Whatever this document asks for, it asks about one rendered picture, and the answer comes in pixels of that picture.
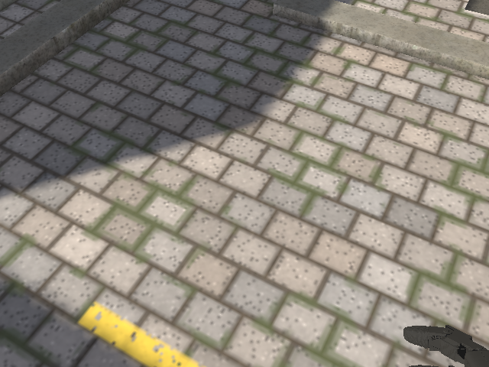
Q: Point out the right robot hand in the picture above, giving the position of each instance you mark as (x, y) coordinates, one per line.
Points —
(451, 342)

